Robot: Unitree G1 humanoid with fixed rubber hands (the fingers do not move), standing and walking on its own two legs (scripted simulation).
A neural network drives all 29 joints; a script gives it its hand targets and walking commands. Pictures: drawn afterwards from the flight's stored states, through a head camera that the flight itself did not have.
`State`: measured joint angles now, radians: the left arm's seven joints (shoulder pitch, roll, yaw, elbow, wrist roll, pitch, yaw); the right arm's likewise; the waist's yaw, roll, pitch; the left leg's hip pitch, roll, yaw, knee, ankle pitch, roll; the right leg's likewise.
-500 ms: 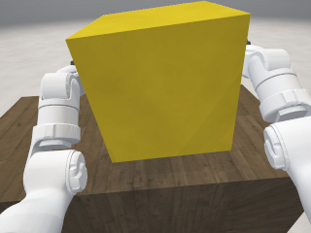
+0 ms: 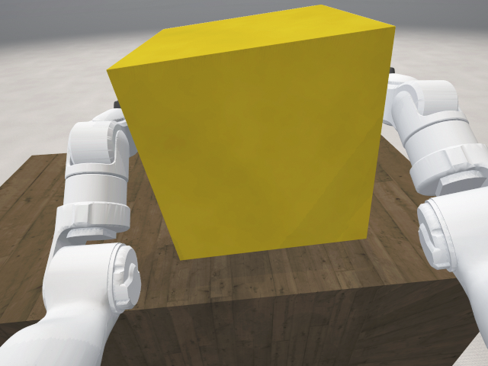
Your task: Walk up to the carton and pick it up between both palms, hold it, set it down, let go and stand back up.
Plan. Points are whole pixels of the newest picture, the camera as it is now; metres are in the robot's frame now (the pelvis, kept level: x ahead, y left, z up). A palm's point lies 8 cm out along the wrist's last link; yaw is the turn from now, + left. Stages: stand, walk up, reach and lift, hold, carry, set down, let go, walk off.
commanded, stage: hold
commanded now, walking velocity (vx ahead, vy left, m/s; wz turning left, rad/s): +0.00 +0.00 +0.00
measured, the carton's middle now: (255, 124) +0.40 -0.01 +0.28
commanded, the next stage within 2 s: none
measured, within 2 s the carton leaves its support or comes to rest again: neither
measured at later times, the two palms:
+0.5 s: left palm (125, 122) +0.36 +0.19 +0.30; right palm (379, 88) +0.37 -0.19 +0.34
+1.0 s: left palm (125, 121) +0.36 +0.19 +0.31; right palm (380, 89) +0.37 -0.19 +0.34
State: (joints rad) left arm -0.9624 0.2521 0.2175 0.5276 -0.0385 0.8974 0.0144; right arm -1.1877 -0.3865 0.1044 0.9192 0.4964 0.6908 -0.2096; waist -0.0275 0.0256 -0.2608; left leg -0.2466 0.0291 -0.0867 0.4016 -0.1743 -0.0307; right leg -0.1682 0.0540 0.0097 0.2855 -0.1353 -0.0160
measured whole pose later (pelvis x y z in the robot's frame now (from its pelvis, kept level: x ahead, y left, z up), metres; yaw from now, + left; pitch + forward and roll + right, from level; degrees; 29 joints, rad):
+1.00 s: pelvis +0.00 +0.00 +0.00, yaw +0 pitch +1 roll -2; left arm -0.96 0.24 0.25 0.49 -0.01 0.93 0.00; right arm -1.19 -0.38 0.09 0.90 0.47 0.72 -0.20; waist -0.03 0.02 -0.27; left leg -0.23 0.02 -0.10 0.41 -0.18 -0.03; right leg -0.16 0.06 0.02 0.29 -0.15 -0.02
